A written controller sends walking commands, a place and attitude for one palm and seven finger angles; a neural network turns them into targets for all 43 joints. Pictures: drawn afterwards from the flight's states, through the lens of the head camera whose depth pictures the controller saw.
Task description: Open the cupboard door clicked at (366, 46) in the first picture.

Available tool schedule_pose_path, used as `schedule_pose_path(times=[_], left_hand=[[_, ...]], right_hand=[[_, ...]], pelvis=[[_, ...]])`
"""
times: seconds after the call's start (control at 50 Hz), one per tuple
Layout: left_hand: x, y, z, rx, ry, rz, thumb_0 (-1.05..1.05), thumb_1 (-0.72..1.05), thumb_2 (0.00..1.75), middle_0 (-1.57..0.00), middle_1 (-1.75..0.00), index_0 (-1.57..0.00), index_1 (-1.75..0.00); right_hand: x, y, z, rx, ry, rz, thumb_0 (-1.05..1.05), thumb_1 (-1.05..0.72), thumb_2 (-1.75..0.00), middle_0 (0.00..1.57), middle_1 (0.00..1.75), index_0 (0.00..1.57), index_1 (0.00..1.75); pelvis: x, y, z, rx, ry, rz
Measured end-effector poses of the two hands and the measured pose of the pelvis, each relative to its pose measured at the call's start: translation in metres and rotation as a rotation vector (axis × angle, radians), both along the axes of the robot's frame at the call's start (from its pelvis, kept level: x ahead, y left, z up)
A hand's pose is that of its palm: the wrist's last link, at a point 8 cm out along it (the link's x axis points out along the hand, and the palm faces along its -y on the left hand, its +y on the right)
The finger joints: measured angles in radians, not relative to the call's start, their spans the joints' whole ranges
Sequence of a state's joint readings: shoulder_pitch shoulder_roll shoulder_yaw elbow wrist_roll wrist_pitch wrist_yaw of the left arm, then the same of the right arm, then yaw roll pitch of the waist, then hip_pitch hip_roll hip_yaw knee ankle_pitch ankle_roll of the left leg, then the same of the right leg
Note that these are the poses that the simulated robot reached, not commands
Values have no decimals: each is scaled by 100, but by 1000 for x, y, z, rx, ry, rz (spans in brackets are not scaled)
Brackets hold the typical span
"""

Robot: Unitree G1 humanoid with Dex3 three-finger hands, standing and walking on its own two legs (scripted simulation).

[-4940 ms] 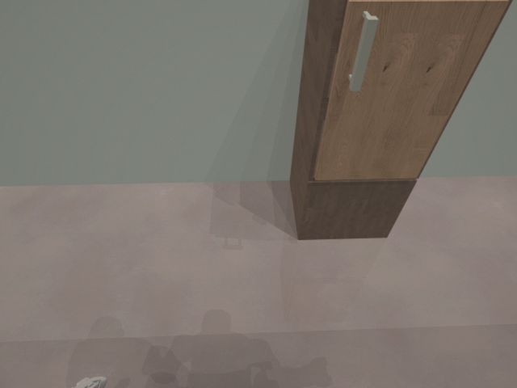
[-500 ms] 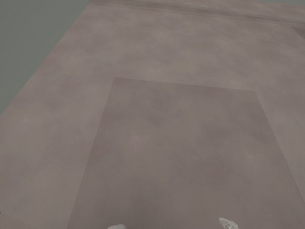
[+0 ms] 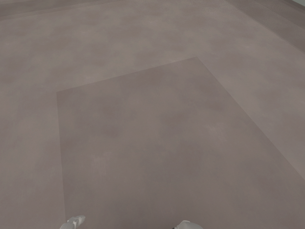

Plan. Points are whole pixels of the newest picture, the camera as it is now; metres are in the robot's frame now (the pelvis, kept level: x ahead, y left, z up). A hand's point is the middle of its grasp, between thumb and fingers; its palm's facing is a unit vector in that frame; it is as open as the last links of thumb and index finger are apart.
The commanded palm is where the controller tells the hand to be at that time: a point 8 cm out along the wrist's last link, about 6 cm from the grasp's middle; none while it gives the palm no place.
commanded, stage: turn to face it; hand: left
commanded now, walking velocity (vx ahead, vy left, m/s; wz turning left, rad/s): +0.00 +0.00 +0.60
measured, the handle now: out of the picture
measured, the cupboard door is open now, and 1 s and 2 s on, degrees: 0 0 0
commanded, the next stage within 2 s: none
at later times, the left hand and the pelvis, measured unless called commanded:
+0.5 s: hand out of the picture +0.06 +0.23 -0.17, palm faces +0.29 -0.94 -0.17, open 7.4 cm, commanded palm none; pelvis +0.02 +0.02 +0.00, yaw +15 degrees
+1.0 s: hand out of the picture +0.00 +0.18 -0.12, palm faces +0.54 -0.80 -0.27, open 7.4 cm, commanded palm none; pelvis +0.01 -0.04 +0.02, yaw +33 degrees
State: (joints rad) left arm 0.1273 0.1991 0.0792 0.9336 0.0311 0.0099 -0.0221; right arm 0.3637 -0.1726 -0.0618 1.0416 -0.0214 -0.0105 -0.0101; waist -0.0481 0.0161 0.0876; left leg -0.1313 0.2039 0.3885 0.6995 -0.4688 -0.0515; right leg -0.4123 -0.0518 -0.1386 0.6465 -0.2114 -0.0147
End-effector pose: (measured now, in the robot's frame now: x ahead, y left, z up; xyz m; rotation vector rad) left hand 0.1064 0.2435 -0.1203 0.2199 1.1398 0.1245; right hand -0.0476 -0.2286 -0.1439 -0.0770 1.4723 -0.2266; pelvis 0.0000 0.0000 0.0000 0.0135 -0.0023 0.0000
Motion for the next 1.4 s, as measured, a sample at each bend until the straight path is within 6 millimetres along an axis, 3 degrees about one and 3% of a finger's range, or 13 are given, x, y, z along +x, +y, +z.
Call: schedule_pose_path(times=[0.1,0.24,0.34,0.46,0.58,0.7,0.8,0.9,0.96,1.08,1.2,1.34,1.4], left_hand=[[31,-25,9,-1,-64,-11,0,91,90,-20,-30,-20,-30],[28,-43,14,-74,-84,64,0,90,90,-20,-30,-20,-30],[5,-25,2,-102,-82,178,-1,90,90,-20,-29,-21,-30],[-52,19,-28,-97,22,310,-1,90,90,-20,-30,-20,-30],[-100,46,-10,-51,120,388,0,91,90,-20,-30,-20,-30],[-119,51,6,-11,102,459,0,91,90,-20,-30,-20,-30],[-115,37,14,6,44,495,0,91,90,-20,-30,-20,-30],[-112,8,21,30,-36,530,0,91,90,-20,-30,-20,-30],[-127,-14,24,46,-46,565,0,90,90,-20,-30,-20,-30],[-168,-48,30,27,15,659,0,90,90,-20,-30,-20,-30],[-212,-66,19,-11,71,761,0,90,90,-20,-30,-20,-30],[-285,-68,-13,-69,154,910,0,90,90,-20,-30,-21,-30],[-305,-63,-14,-73,197,948,0,90,90,-20,-30,-20,-30]], right_hand=[[23,-2,-6,35,9,0,0,-91,-90,20,30,20,30],[82,5,9,45,-85,87,0,-91,-90,20,30,20,30],[116,7,19,0,-112,192,1,-92,-90,20,30,20,30],[151,17,25,-73,-173,305,1,-91,-90,20,30,20,30],[163,28,42,-82,-175,377,0,-91,-90,20,30,20,30],[182,31,45,-57,-189,449,0,-90,-90,20,30,21,30],[200,22,39,-32,-210,502,0,-90,-90,20,30,21,30],[223,4,24,2,-230,556,0,-90,-90,20,30,21,30],[239,-4,18,14,-236,595,0,-90,-90,20,30,21,30],[264,-2,29,29,-248,686,0,-90,-90,20,30,20,30],[277,22,32,16,-212,806,0,-91,-90,20,30,20,30],[293,93,32,17,-290,975,1,-91,-90,20,30,20,30],[291,115,41,33,-332,1011,0,-90,-90,20,30,20,30]], pelvis=[[15,-10,3,-10,-21,24],[26,-9,15,-16,-23,106],[26,1,13,-33,-18,181],[21,22,0,-48,-3,246],[18,28,17,-58,18,301],[16,22,25,-59,21,368],[13,5,23,-49,16,431],[11,-21,15,-27,16,500],[10,-34,13,-15,6,545],[10,-44,23,14,2,631],[4,-43,22,14,9,722],[-14,-21,5,-9,17,816],[-19,-17,8,-13,12,834]])
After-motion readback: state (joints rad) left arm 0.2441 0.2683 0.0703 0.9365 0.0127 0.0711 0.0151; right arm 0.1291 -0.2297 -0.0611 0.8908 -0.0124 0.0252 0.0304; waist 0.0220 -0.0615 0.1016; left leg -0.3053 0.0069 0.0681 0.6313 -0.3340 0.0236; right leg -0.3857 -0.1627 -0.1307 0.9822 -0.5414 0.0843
